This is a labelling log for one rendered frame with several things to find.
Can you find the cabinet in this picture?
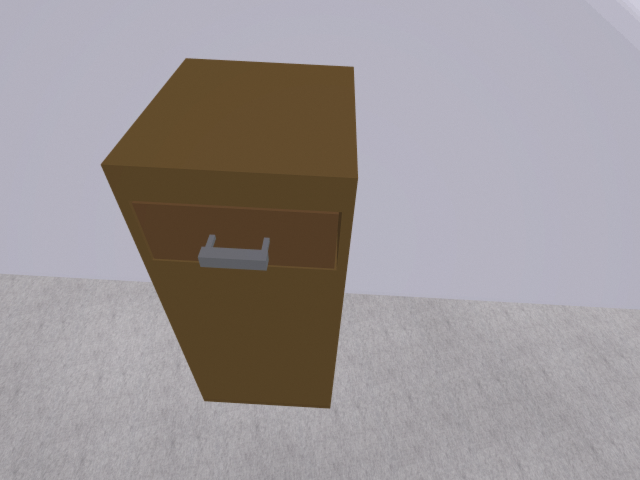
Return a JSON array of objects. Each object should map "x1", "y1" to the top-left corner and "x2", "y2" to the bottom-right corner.
[{"x1": 101, "y1": 58, "x2": 358, "y2": 409}]

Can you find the handle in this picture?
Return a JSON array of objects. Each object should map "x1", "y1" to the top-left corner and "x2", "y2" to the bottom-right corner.
[{"x1": 198, "y1": 235, "x2": 270, "y2": 271}]

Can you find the drawer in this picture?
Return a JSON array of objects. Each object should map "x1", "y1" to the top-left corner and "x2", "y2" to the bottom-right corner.
[{"x1": 132, "y1": 201, "x2": 339, "y2": 269}]

